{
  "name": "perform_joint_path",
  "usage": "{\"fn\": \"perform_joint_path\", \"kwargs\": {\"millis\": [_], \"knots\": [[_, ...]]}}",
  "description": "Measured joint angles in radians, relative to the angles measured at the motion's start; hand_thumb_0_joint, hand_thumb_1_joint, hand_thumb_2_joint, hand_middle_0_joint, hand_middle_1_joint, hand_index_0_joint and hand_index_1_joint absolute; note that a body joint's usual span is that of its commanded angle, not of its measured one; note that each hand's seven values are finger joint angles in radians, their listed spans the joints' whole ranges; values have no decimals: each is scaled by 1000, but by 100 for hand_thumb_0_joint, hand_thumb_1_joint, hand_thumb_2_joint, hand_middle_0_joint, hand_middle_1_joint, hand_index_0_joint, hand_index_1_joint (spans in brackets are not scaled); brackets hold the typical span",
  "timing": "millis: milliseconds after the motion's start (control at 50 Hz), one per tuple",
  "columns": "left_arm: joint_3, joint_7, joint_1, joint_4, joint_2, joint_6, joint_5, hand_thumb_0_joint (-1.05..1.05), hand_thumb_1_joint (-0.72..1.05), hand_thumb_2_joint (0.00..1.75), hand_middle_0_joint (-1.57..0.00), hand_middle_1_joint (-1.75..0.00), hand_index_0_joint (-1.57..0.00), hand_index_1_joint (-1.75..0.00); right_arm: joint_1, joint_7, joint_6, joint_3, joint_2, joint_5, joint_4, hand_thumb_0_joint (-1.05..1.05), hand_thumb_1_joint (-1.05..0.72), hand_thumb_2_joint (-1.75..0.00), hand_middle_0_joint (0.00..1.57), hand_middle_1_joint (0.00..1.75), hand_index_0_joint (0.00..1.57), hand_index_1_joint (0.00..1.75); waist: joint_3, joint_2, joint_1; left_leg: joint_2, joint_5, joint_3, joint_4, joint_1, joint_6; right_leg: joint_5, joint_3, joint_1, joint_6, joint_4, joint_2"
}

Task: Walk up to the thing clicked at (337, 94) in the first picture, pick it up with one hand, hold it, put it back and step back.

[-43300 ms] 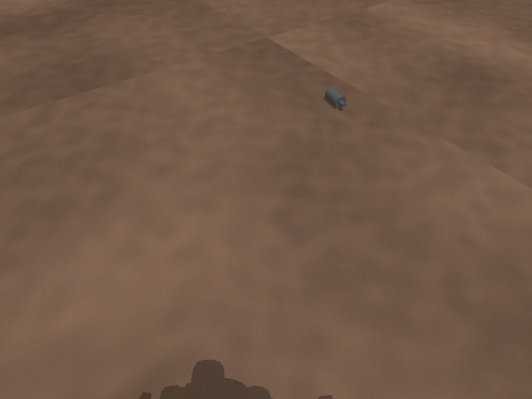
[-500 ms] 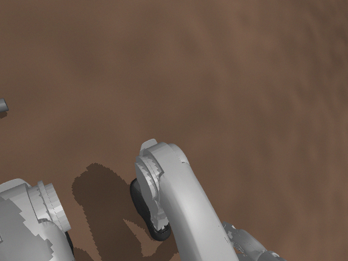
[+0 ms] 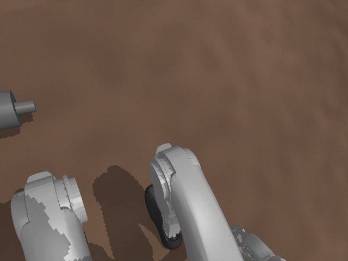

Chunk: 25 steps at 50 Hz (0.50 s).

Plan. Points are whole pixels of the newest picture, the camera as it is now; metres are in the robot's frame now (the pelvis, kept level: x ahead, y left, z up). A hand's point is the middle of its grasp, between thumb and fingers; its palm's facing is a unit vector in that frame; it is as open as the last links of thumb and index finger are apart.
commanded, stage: settle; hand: left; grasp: from above
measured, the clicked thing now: out of the picture +0.46 +0.30 -0.24
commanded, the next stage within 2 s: lift in 0.42 s
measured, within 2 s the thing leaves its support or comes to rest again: neither
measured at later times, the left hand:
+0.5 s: hand out of the picture +0.44 +0.32 -0.12, palm faces -0.45 -0.09 -0.89, open 10.9 cm
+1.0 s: hand out of the picture +0.39 +0.33 -0.02, palm faces -0.46 -0.12 -0.88, open 10.9 cm
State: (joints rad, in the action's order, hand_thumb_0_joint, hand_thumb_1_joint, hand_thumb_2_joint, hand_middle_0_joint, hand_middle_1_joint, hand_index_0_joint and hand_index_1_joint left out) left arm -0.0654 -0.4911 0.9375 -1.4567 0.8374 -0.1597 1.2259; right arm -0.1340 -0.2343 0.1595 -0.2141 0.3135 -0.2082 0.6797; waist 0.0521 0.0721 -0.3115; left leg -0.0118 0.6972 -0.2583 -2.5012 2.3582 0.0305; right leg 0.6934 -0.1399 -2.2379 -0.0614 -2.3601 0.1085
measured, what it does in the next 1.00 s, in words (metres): rises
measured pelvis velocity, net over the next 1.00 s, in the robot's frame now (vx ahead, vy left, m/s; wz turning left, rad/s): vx -0.01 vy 0.00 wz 0.14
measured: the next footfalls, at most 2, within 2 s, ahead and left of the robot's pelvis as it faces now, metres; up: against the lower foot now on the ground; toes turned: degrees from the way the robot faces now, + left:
none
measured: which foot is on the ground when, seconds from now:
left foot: down 0.00-1.00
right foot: down 0.00-1.00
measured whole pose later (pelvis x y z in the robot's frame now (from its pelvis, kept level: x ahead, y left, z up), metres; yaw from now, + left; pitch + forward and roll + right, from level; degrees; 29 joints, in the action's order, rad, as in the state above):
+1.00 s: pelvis -0.01 +0.00 +0.09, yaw +8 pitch +35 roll -7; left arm 0.04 -0.09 0.76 -1.00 0.64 -0.12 1.07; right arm -0.20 -0.08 -0.05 -0.03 0.26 -0.04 0.66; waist -0.15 -0.04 -0.15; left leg -0.01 0.62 -0.12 -2.15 2.14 0.01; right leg 0.67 -0.04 -2.05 -0.05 -2.10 0.05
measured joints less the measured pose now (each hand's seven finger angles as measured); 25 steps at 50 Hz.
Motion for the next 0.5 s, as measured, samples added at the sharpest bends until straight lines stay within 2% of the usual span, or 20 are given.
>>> {"fn": "perform_joint_path", "kwargs": {"millis": [120, 220, 360, 500], "knots": [[40, 66, -10, 66, -61, 32, -24, -2, -7, 33, -76, -33, -77, -32, -8, 5, -33, 50, -14, 37, 13, 0, -92, -90, 20, 30, 20, 30, -57, -39, 35, 3, -8, 31, 29, 1, -7, 7, 22, -2, 4, 10, -12], [64, 132, -1, 94, -95, 47, -46, -2, -9, 35, -76, -34, -78, -33, -8, 18, -65, 73, -20, 61, 11, 0, -92, -91, 20, 30, 20, 30, -81, -61, 56, 4, -17, 51, 59, -12, -11, 6, 38, 10, 4, 28, -20], [80, 208, 7, 140, -120, 33, -45, -1, -12, 40, -76, -37, -77, -36, -19, 50, -109, 94, -21, 81, -2, 0, -92, -91, 20, 30, 20, 30, -95, -72, 73, 10, -37, 69, 103, -35, -9, -3, 51, 28, 10, 55, -32], [80, 241, 15, 153, -119, 12, -35, -1, -14, 46, -74, -41, -75, -41, -32, 85, -141, 106, -18, 86, -4, 0, -92, -90, 20, 30, 20, 30, -100, -73, 72, 10, -52, 81, 133, -55, -7, -14, 60, 41, 8, 74, -36]]}}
